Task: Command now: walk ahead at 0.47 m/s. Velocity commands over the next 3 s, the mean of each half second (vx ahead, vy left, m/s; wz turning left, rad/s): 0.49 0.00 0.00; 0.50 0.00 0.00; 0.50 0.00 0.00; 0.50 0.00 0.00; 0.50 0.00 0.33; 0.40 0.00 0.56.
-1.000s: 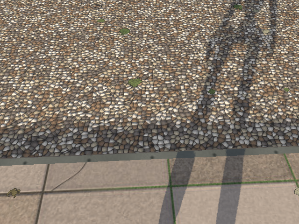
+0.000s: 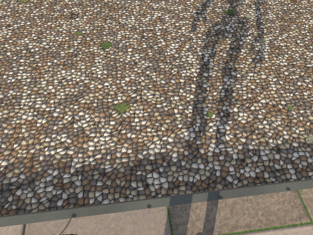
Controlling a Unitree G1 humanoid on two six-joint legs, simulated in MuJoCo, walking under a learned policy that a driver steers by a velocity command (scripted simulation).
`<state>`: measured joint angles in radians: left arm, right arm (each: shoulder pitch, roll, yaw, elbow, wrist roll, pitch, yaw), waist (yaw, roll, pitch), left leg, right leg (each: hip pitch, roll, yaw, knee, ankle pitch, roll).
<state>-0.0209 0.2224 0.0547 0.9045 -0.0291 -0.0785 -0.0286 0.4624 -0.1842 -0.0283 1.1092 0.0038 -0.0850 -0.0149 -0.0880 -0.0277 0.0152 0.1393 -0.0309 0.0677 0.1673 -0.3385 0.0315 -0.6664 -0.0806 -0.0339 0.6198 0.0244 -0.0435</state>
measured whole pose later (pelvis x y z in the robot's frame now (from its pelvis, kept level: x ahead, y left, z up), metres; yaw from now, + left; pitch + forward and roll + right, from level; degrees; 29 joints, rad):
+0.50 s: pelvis +0.29 -0.04 +0.01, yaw +0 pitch +1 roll -2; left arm 0.38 0.21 0.05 1.04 0.00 -0.09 0.00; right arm 0.07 -0.24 -0.07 0.90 0.01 -0.08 0.00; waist 0.07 0.04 -0.01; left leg -0.70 0.14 -0.04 0.66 0.11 0.02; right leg -0.03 0.07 -0.06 0.23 -0.23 -0.06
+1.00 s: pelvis +0.57 +0.01 +0.01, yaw +0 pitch +2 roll +2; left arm 0.11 0.27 0.09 0.90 -0.01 -0.07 -0.01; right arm 0.41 -0.21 -0.06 1.01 0.01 -0.10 -0.02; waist -0.05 -0.04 -0.03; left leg -0.07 -0.04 0.06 0.29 -0.26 0.04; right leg -0.71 -0.14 0.07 0.78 0.11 -0.04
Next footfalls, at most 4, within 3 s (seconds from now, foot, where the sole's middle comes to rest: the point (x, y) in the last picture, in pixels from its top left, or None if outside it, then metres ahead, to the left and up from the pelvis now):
0.10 right None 0.27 -0.13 -0.77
0.64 left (122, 222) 0.54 0.11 -0.77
1.28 right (180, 156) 0.93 -0.20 -0.90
1.78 left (136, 115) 1.24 0.03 -0.90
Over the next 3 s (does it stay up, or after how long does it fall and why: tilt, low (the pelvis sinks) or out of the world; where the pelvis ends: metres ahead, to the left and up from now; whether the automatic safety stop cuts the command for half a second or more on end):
stays up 1.65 0.00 -0.13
